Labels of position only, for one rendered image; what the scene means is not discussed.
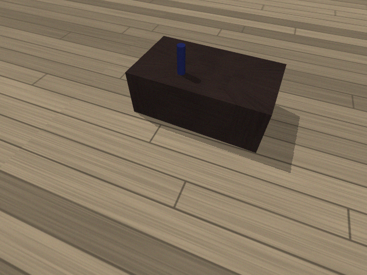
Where can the can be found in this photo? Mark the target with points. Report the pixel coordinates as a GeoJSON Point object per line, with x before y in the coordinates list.
{"type": "Point", "coordinates": [181, 58]}

